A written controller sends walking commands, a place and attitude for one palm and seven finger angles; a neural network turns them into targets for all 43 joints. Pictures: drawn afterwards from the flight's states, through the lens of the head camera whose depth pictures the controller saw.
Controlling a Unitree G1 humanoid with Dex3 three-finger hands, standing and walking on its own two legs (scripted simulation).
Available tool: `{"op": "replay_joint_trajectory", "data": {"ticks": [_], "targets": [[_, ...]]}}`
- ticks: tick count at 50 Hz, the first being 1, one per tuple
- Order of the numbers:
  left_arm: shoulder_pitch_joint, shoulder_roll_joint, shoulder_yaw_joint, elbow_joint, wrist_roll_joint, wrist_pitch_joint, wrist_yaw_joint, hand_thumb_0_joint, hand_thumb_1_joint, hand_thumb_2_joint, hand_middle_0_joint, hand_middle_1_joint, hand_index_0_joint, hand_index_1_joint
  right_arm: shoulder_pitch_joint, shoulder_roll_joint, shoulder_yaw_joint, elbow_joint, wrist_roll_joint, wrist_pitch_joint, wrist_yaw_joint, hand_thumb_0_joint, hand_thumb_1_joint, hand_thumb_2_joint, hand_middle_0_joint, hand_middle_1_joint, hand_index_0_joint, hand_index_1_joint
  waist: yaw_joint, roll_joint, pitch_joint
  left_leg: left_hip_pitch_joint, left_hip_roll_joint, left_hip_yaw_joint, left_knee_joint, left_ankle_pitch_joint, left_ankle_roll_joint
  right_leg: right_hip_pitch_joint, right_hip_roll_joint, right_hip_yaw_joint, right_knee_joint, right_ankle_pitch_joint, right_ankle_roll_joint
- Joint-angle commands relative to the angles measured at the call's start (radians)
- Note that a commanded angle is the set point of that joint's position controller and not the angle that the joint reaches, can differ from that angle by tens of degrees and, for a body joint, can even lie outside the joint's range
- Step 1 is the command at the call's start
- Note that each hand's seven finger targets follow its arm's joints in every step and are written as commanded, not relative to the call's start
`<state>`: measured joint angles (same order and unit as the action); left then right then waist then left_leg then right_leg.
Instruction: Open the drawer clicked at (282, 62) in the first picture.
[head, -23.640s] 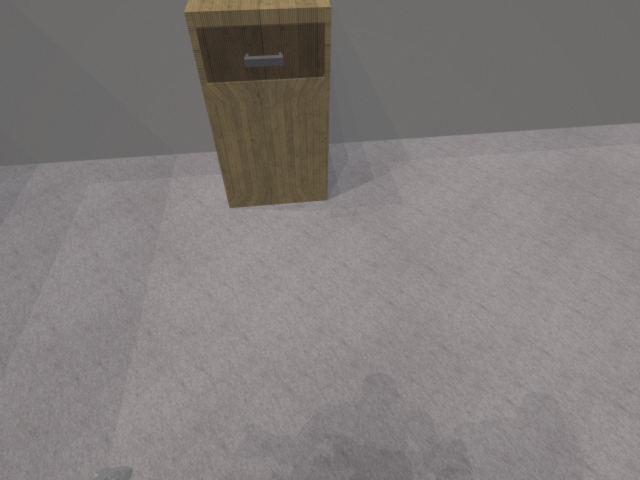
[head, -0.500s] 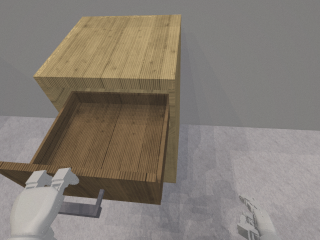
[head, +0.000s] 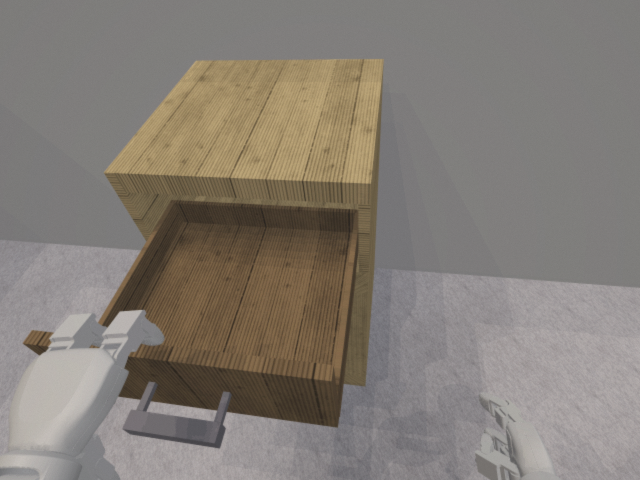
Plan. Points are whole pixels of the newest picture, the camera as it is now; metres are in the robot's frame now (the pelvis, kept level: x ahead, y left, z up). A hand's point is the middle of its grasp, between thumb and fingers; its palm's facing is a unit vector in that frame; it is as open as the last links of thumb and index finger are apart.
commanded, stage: lift the hand off the handle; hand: left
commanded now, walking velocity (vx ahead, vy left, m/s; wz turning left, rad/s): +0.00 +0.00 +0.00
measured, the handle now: (181, 411) +0.20 +0.24 -0.06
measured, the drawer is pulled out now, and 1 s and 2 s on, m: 0.30 0.30 0.30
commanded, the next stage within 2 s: draw the hand back to the body in 0.06 s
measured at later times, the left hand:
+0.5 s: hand (88, 401) +0.15 +0.26 +0.10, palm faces +0.06 -0.09 -0.99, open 13.8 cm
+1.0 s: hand (111, 378) +0.17 +0.22 +0.15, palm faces +0.37 -0.84 -0.40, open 13.2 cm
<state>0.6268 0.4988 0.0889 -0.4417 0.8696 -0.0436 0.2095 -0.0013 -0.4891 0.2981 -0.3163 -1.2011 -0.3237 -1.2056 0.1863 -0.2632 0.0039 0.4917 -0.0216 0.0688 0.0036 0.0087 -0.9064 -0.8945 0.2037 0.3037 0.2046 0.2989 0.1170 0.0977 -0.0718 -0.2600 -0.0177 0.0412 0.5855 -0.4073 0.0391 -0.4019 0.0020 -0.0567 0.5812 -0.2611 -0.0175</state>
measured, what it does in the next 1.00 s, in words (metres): stands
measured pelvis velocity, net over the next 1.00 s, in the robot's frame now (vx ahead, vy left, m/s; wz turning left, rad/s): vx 0.00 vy -0.01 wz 0.05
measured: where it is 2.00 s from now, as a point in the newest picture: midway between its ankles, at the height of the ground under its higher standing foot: outside the picture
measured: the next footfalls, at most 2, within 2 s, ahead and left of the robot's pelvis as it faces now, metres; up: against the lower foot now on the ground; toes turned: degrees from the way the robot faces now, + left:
none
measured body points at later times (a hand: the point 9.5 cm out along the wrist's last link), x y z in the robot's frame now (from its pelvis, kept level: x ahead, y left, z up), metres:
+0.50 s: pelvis -0.01 +0.01 +0.01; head +0.00 -0.03 +0.45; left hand +0.15 +0.26 +0.16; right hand +0.20 -0.19 -0.09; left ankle -0.07 +0.09 -0.73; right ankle +0.02 -0.11 -0.73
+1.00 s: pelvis +0.00 -0.01 +0.01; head -0.02 -0.02 +0.46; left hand +0.14 +0.26 +0.17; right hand +0.19 -0.21 -0.07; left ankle -0.07 +0.09 -0.73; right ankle +0.02 -0.11 -0.73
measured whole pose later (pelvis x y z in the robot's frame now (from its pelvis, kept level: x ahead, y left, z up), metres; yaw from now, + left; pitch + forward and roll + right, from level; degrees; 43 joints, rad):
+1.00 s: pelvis +0.00 -0.01 +0.01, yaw +3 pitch -4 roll -1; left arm 0.57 0.29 0.18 -0.47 0.01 -0.11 0.12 -0.01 -0.33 0.37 -0.30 -1.10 -0.31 -1.10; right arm 0.24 -0.19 0.03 0.60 -0.01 -0.14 -0.08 0.01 -0.91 -0.89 0.20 0.30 0.20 0.30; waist 0.06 0.06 0.02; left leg -0.03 -0.02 -0.01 0.43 -0.33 0.03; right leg -0.16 0.00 -0.10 0.42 -0.21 -0.02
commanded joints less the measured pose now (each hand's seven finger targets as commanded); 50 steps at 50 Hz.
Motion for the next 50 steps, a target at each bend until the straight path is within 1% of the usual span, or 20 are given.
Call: {"op": "replay_joint_trajectory", "data": {"ticks": [1, 3, 6, 8, 12, 13, 22, 28, 29, 31, 33, 37, 38, 39, 40, 42, 44, 46, 48, 50], "targets": [[-0.001, 0.145, 0.143, -0.145, -0.013, 0.001, 0.019, 0.000, -0.500, 0.300, -0.300, -1.200, -0.300, -1.200, -0.111, -0.091, -0.032, -0.165, 0.009, -0.040, -0.001, 0.000, -0.900, -0.900, 0.200, 0.300, 0.200, 0.300, -0.009, -0.099, -0.055, -0.020, 0.051, -0.057, -0.096, 0.381, -0.033, 0.157, -0.038, 0.061, -0.090, 0.218, -0.017], [0.005, 0.131, 0.131, -0.172, -0.018, 0.003, 0.005, 0.000, -0.500, 0.300, -0.300, -1.200, -0.300, -1.200, -0.140, -0.097, -0.031, -0.178, 0.015, -0.042, 0.000, 0.000, -0.900, -0.900, 0.200, 0.300, 0.200, 0.300, -0.001, -0.047, -0.067, -0.009, 0.050, -0.063, -0.106, 0.388, -0.038, 0.169, -0.031, 0.084, -0.094, 0.218, -0.025], [-0.006, 0.140, 0.117, -0.195, -0.014, -0.007, -0.003, 0.000, -0.500, 0.300, -0.300, -1.200, -0.300, -1.200, -0.103, -0.100, -0.034, -0.180, 0.006, -0.042, 0.001, 0.000, -0.900, -0.900, 0.200, 0.300, 0.200, 0.300, -0.003, -0.060, -0.085, 0.007, 0.056, -0.057, -0.106, 0.412, -0.041, 0.166, -0.036, 0.058, -0.097, 0.211, -0.015], [0.010, 0.131, 0.119, -0.215, -0.012, -0.011, 0.002, 0.000, -0.500, 0.300, -0.300, -1.200, -0.300, -1.200, -0.127, -0.103, -0.029, -0.187, 0.008, -0.049, 0.002, 0.000, -0.900, -0.900, 0.200, 0.300, 0.200, 0.300, 0.001, -0.036, -0.086, 0.013, 0.056, -0.071, -0.104, 0.416, -0.046, 0.166, -0.027, 0.085, -0.101, 0.214, -0.025], [-0.073, 0.169, 0.134, -0.235, 0.020, -0.030, 0.022, 0.000, -0.500, 0.300, -0.300, -1.200, -0.300, -1.200, -0.098, -0.102, -0.028, -0.179, -0.005, -0.042, -0.002, 0.000, -0.900, -0.900, 0.200, 0.300, 0.200, 0.300, -0.002, -0.023, -0.073, 0.021, 0.059, -0.073, -0.109, 0.405, -0.048, 0.139, -0.034, 0.063, -0.103, 0.163, -0.024], [-0.068, 0.184, 0.159, -0.245, 0.020, -0.026, 0.027, 0.000, -0.500, 0.300, -0.300, -1.200, -0.300, -1.200, -0.119, -0.103, -0.028, -0.180, 0.003, -0.047, -0.002, 0.000, -0.900, -0.900, 0.200, 0.300, 0.200, 0.300, 0.003, 0.019, -0.086, 0.026, 0.060, -0.082, -0.110, 0.412, -0.055, 0.152, -0.026, 0.091, -0.102, 0.168, -0.034], [-0.036, 0.174, 0.146, -0.202, -0.015, 0.017, -0.012, 0.000, -0.500, 0.300, -0.300, -1.200, -0.300, -1.200, -0.123, -0.100, -0.027, -0.170, 0.014, -0.035, 0.004, 0.000, -0.900, -0.900, 0.200, 0.300, 0.200, 0.300, 0.003, -0.061, -0.048, 0.009, 0.065, -0.075, -0.148, 0.411, -0.055, 0.192, -0.035, 0.054, -0.120, 0.179, -0.020], [-0.052, 0.192, 0.170, -0.212, -0.036, 0.015, -0.039, 0.000, -0.500, 0.300, -0.300, -1.200, -0.300, -1.200, -0.149, -0.105, -0.020, -0.174, 0.021, -0.037, -0.008, 0.000, -0.900, -0.900, 0.200, 0.300, 0.200, 0.300, -0.001, -0.032, -0.031, 0.016, 0.059, -0.080, -0.165, 0.352, -0.043, 0.207, -0.028, 0.082, -0.152, 0.152, -0.024], [-0.082, 0.212, 0.172, -0.239, -0.033, 0.005, -0.039, 0.000, -0.500, 0.300, -0.300, -1.200, -0.300, -1.200, -0.117, -0.110, -0.017, -0.174, 0.014, -0.037, -0.009, 0.000, -0.900, -0.900, 0.200, 0.300, 0.200, 0.300, -0.001, -0.017, -0.068, 0.024, 0.059, -0.073, -0.168, 0.362, -0.041, 0.222, -0.039, 0.058, -0.147, 0.149, -0.019], [-0.050, 0.206, 0.181, -0.223, -0.036, -0.006, -0.036, 0.000, -0.500, 0.300, -0.300, -1.200, -0.300, -1.200, -0.113, -0.108, -0.024, -0.172, 0.012, -0.037, -0.014, 0.000, -0.900, -0.900, 0.200, 0.300, 0.200, 0.300, 0.004, -0.045, -0.054, 0.039, 0.059, -0.070, -0.160, 0.397, -0.041, 0.215, -0.038, 0.059, -0.151, 0.182, -0.019], [-0.042, 0.224, 0.211, -0.226, -0.042, -0.007, -0.034, 0.000, -0.500, 0.300, -0.300, -1.200, -0.300, -1.200, -0.141, -0.111, -0.023, -0.170, 0.020, -0.039, -0.015, 0.000, -0.900, -0.900, 0.200, 0.300, 0.200, 0.300, 0.002, -0.018, -0.050, 0.037, 0.056, -0.080, -0.161, 0.380, -0.045, 0.219, -0.029, 0.092, -0.159, 0.179, -0.027], [-0.054, 0.231, 0.215, -0.226, -0.047, -0.016, -0.032, 0.000, -0.500, 0.300, -0.300, -1.200, -0.300, -1.200, -0.117, -0.112, -0.030, -0.166, 0.013, -0.036, -0.018, 0.000, -0.900, -0.900, 0.200, 0.300, 0.200, 0.300, 0.004, -0.041, -0.049, 0.046, 0.056, -0.072, -0.163, 0.393, -0.040, 0.217, -0.041, 0.062, -0.161, 0.184, -0.018], [-0.043, 0.235, 0.230, -0.224, -0.052, -0.011, -0.033, 0.000, -0.500, 0.300, -0.300, -1.200, -0.300, -1.200, -0.146, -0.113, -0.029, -0.164, 0.021, -0.040, -0.017, 0.000, -0.900, -0.900, 0.200, 0.300, 0.200, 0.300, 0.003, -0.005, -0.048, 0.045, 0.055, -0.079, -0.166, 0.375, -0.042, 0.223, -0.032, 0.092, -0.165, 0.181, -0.026], [-0.066, -0.193, 0.103, -0.134, -0.757, -0.045, -0.066, 0.000, -0.465, 0.315, -0.298, -1.178, -0.298, -1.178, -0.066, -0.001, -0.019, -0.167, 0.048, -0.116, -0.045, 0.000, -0.900, -0.900, 0.200, 0.300, 0.200, 0.300, -0.111, -0.109, 0.021, 0.124, 0.083, -0.091, -0.183, 0.362, -0.027, 0.272, -0.029, -0.011, -0.138, 0.136, -0.018], [-0.058, -0.088, 0.146, -0.120, -0.782, -0.074, -0.068, 0.000, -0.430, 0.330, -0.295, -1.155, -0.295, -1.155, -0.067, -0.040, -0.024, -0.138, 0.049, -0.160, -0.066, 0.000, -0.900, -0.900, 0.200, 0.300, 0.200, 0.300, -0.089, -0.152, 0.010, 0.130, 0.099, -0.104, -0.194, 0.365, -0.025, 0.267, -0.031, -0.009, -0.136, 0.098, -0.012], [-0.095, 0.006, 0.236, -0.259, -0.846, -0.115, -0.051, 0.000, -0.360, 0.360, -0.290, -1.110, -0.290, -1.110, -0.072, -0.045, -0.021, -0.115, 0.033, -0.204, -0.098, 0.000, -0.900, -0.900, 0.200, 0.300, 0.200, 0.300, -0.061, -0.077, -0.048, 0.147, 0.078, -0.085, -0.211, 0.429, -0.028, 0.341, -0.047, -0.004, -0.169, 0.171, -0.008], [-0.116, -0.017, 0.217, -0.293, -0.862, -0.134, -0.050, 0.000, -0.290, 0.390, -0.285, -1.065, -0.285, -1.065, -0.070, -0.036, -0.006, -0.089, 0.021, -0.250, -0.100, 0.000, -0.900, -0.900, 0.200, 0.300, 0.200, 0.300, -0.058, -0.009, -0.037, 0.142, 0.067, -0.082, -0.222, 0.466, -0.041, 0.357, -0.049, -0.002, -0.178, 0.206, -0.014], [-0.109, -0.039, 0.205, -0.261, -0.878, -0.133, -0.055, 0.000, -0.220, 0.420, -0.280, -1.020, -0.280, -1.020, -0.078, -0.037, -0.010, -0.066, 0.018, -0.273, -0.096, 0.000, -0.900, -0.900, 0.200, 0.300, 0.200, 0.300, -0.062, -0.028, 0.038, 0.121, 0.067, -0.078, -0.232, 0.456, -0.046, 0.345, -0.048, -0.006, -0.199, 0.218, -0.018], [-0.136, -0.007, 0.248, -0.257, -0.881, -0.139, -0.059, 0.000, -0.150, 0.450, -0.275, -0.975, -0.275, -0.975, -0.092, -0.038, -0.012, -0.050, 0.015, -0.285, -0.092, 0.000, -0.900, -0.900, 0.200, 0.300, 0.200, 0.300, -0.057, -0.019, 0.079, 0.102, 0.058, -0.077, -0.236, 0.415, -0.041, 0.344, -0.042, 0.004, -0.224, 0.214, -0.026], [-0.126, -0.033, 0.241, -0.246, -0.891, -0.148, -0.068, 0.000, -0.080, 0.480, -0.270, -0.930, -0.270, -0.930, -0.093, -0.030, -0.009, -0.048, 0.017, -0.292, -0.087, 0.000, -0.900, -0.900, 0.200, 0.300, 0.200, 0.300, -0.058, 0.018, 0.076, 0.097, 0.056, -0.069, -0.245, 0.400, -0.042, 0.355, -0.041, 0.004, -0.222, 0.206, -0.025]]}}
